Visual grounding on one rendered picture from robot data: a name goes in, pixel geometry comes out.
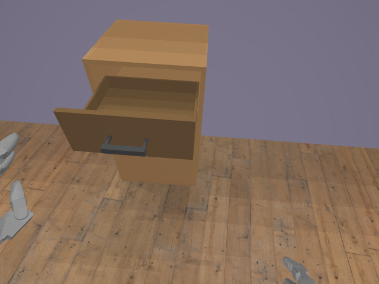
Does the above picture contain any cabinet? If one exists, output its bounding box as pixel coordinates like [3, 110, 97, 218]
[82, 20, 209, 186]

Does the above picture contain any right robot hand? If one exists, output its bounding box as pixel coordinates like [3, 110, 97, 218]
[283, 256, 317, 284]

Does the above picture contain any handle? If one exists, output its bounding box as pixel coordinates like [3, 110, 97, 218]
[100, 135, 148, 157]

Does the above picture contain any drawer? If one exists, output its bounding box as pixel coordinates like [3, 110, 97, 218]
[53, 75, 200, 160]

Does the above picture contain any left robot hand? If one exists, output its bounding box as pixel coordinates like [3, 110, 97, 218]
[0, 133, 33, 245]

